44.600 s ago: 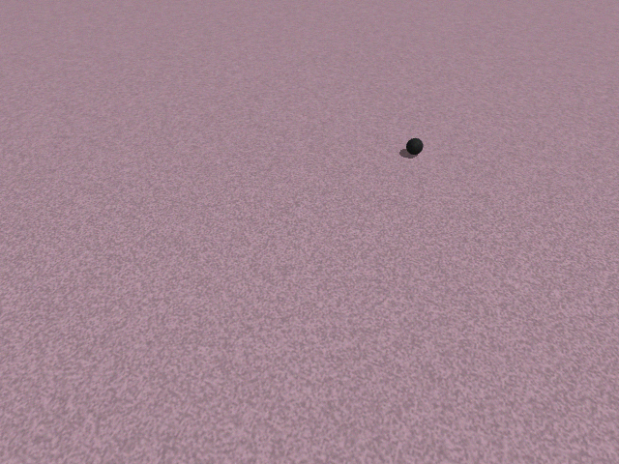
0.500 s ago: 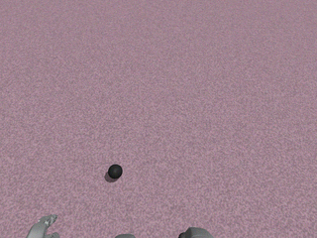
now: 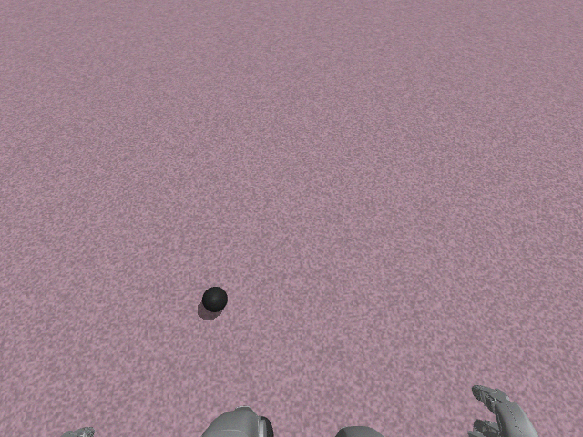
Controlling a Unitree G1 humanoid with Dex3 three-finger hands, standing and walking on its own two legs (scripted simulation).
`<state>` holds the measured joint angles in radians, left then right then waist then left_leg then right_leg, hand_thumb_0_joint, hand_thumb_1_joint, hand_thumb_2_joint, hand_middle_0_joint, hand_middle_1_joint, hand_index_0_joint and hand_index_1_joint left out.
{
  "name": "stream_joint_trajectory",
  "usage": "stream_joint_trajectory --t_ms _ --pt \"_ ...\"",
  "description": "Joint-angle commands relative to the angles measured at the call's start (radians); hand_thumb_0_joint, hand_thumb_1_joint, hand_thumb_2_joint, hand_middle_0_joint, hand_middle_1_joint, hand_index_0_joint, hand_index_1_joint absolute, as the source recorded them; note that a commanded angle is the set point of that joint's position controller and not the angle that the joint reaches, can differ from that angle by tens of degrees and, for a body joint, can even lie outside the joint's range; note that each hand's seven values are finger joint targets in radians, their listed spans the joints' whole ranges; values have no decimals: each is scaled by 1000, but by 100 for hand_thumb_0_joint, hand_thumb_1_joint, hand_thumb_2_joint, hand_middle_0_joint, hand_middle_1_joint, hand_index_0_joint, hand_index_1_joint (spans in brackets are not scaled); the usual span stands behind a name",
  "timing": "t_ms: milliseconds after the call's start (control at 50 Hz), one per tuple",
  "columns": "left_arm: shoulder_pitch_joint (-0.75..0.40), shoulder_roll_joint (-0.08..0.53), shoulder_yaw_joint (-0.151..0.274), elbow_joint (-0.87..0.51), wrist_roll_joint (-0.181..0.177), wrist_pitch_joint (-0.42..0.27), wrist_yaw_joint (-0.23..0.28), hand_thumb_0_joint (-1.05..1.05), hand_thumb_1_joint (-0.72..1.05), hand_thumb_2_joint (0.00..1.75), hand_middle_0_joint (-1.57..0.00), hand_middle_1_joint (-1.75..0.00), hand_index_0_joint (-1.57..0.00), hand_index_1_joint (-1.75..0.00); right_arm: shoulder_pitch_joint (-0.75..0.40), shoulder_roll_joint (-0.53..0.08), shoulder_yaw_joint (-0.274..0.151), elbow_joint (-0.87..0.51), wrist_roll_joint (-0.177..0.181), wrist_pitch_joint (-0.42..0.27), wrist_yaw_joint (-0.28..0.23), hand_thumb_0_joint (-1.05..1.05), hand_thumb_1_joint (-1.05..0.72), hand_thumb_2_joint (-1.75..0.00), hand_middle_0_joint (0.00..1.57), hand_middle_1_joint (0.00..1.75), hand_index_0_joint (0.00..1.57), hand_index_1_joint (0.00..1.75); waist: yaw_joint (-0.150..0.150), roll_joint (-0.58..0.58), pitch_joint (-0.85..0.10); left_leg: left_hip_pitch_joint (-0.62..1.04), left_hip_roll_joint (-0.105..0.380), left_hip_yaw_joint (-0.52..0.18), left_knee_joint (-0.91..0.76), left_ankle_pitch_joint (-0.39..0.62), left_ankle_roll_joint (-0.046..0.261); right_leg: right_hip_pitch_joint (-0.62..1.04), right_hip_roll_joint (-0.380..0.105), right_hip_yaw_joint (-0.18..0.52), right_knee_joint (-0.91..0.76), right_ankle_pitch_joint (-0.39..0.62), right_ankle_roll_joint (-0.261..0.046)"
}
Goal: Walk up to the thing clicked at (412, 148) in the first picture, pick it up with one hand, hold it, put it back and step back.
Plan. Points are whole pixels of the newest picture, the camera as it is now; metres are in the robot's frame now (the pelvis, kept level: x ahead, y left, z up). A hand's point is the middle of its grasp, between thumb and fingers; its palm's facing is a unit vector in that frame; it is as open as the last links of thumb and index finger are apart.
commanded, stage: step back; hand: left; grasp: from above
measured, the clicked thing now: (215, 299) +0.58 +0.28 -0.71
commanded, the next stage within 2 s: none
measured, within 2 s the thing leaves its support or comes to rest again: neither
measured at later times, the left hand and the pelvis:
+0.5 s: hand out of the picture -0.06 +0.26 -0.15, palm faces +0.12 -0.93 -0.36, open 7.4 cm; pelvis -0.17 -0.01 +0.00, yaw +7 degrees
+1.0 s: hand out of the picture -0.31 +0.22 -0.14, palm faces +0.04 -0.91 -0.41, open 7.4 cm; pelvis -0.34 -0.06 +0.00, yaw +1 degrees
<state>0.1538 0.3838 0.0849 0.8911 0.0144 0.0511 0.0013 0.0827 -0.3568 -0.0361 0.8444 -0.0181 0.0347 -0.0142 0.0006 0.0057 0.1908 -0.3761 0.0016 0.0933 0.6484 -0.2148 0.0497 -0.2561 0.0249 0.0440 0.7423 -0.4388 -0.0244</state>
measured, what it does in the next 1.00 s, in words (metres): walks backwards: right foot, then left foot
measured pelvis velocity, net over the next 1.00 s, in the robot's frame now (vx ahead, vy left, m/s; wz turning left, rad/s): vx -0.34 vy -0.06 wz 0.02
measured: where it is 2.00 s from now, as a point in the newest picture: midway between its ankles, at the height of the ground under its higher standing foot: outside the picture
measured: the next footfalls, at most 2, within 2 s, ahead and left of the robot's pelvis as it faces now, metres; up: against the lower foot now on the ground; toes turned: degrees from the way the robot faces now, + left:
right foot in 0.02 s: +0.03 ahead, -0.11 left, +0.00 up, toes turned +2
left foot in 0.46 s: -0.14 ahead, +0.10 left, +0.00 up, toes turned +5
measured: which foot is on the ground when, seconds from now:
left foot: down 0.00-0.04, up 0.06-0.44, down 0.46-0.96, up 0.98-1.00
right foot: up 0.00-0.00, down 0.02-0.48, up 0.50-0.90, down 0.92-1.00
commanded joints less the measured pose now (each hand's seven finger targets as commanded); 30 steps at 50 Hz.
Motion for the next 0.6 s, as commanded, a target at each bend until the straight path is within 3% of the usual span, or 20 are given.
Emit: stream_joint_trajectory --t_ms 0,20,40,60,80,100,120,140,220,280,360,400,420,440,460,480,500,540,560,580 --pt "163 210 64 -40 23 -30 4 0 90 90 -20 -30 -20 -30 -42 -239 -70 -81 15 -16 -7 0 -90 -90 20 30 20 30 46 -64 -239 -29 116 -209 -15 -39 18 109 -143 202 -339 150 -87" --pt "92 272 79 -75 23 -36 4 0 90 90 -20 -30 -20 -30 -21 -200 -58 -81 20 -15 -8 0 -90 -90 20 30 20 30 21 -231 -165 -186 -47 -134 150 -246 -44 101 -283 413 -430 170 -141" --pt "21 348 90 -118 26 -34 5 0 90 90 -20 -30 -20 -30 -17 -216 -69 -69 13 -5 -17 0 -90 -90 20 30 20 30 48 -283 -124 -99 -105 -194 395 -405 -58 -143 -436 540 -490 146 -295" --pt "-49 325 87 -150 31 -37 10 0 90 90 -20 -30 -20 -30 19 -241 -79 -48 10 -4 -17 0 -90 -90 20 30 20 30 19 -248 -71 -37 -83 -254 514 -376 -57 -262 -442 546 -512 126 -300" --pt "-76 277 78 -160 26 -39 14 0 90 90 -20 -30 -20 -30 44 -247 -74 -29 13 -3 -9 0 -90 -90 20 30 20 30 4 -191 -46 -6 -95 -272 546 -309 -46 -291 -388 442 -514 162 -262" --pt "-103 230 64 -166 25 -44 16 0 90 90 -20 -30 -20 -30 74 -238 -73 -11 20 -2 -5 0 -90 -90 20 30 20 30 -20 -109 -51 -33 -128 -282 549 -247 -43 -205 -275 275 -461 261 -191" --pt "-140 219 64 -168 24 -43 20 0 90 90 -20 -30 -20 -30 112 -218 -67 -3 18 -4 -8 0 -90 -90 20 30 20 30 -53 -117 -77 -71 -149 -278 557 -220 -43 -151 -230 187 -430 319 -145" --pt "-119 211 67 -170 25 -41 19 0 90 90 -20 -30 -20 -30 125 -213 -59 -2 17 -8 -11 0 -90 -90 20 30 20 30 -40 -113 -110 -86 -155 -265 559 -213 -54 -92 -204 157 -402 340 -125" --pt "36 186 62 -170 28 -42 27 0 90 90 -20 -30 -20 -30 102 -210 -47 -32 16 -23 -21 0 -90 -90 20 30 20 30 50 -115 -221 -194 -114 -233 398 -283 -86 257 -245 177 -313 497 -170" --pt "67 206 67 -173 27 -32 33 0 90 90 -20 -30 -20 -30 96 -201 -47 -47 6 -23 -24 0 -90 -90 20 30 20 30 73 -169 -255 -160 -73 -201 282 -340 -87 315 -297 203 -288 560 -204" --pt "0 227 66 -201 19 -22 33 0 90 90 -20 -30 -20 -30 192 -212 -58 -18 4 -19 -18 0 -90 -90 20 30 20 30 28 -211 -297 19 -21 -143 79 -287 -53 206 -309 186 -270 564 -183" --pt "-43 241 61 -210 11 -11 26 0 90 90 -20 -30 -20 -30 264 -217 -67 13 2 -18 -10 0 -90 -90 20 30 20 30 -14 -163 -306 160 -35 -88 -81 -133 -24 87 -268 125 -232 442 -137" --pt "-51 233 56 -215 6 -5 22 0 90 90 -20 -30 -20 -30 284 -224 -74 22 -2 -17 -8 0 -90 -90 20 30 20 30 -31 -132 -288 212 -30 -96 -148 -46 -12 0 -244 111 -217 328 -101" --pt "-49 202 45 -220 5 -1 18 0 90 90 -20 -30 -20 -30 279 -261 -85 13 -15 -17 -8 0 -90 -90 20 30 20 30 -40 -20 -250 202 66 -250 -237 -88 25 -108 -178 80 -133 171 -55" --pt "-58 158 36 -230 0 -2 19 0 90 90 -20 -30 -20 -30 230 -355 -103 -8 -32 -17 -3 0 -90 -90 20 30 20 30 -38 222 -198 186 287 -575 -342 -70 116 -297 -10 -10 75 -91 -3" --pt "-115 212 67 -220 5 -4 31 0 90 90 -20 -30 -20 -30 139 -435 -116 -38 -25 -16 0 0 -90 -90 20 30 20 30 -72 268 -149 -69 412 -702 -426 -134 254 -209 61 68 330 -208 16" --pt "-104 234 75 -201 12 -3 30 0 90 90 -20 -30 -20 -30 45 -409 -110 -60 -30 -28 -9 0 -90 -90 20 30 20 30 -37 230 -94 -175 442 -745 -442 -142 275 -169 44 157 488 -182 9" --pt "-13 189 71 -157 -6 2 23 0 90 90 -20 -30 -20 -30 -37 -300 -72 -78 -44 -34 -14 0 -90 -90 20 30 20 30 36 97 -102 -62 270 -428 -338 106 169 -221 93 190 566 -56 -5" --pt "51 182 68 -135 -13 5 22 0 90 90 -20 -30 -20 -30 -53 -266 -66 -80 -38 -36 -18 0 -90 -90 20 30 20 30 70 60 -111 16 208 -328 -306 164 117 -272 104 188 576 -5 -6" --pt "81 183 69 -124 -9 6 20 0 90 90 -20 -30 -20 -30 -28 -262 -70 -74 -30 -38 -18 0 -90 -90 20 30 20 30 67 78 -124 64 200 -314 -305 141 106 -286 113 164 574 9 -1"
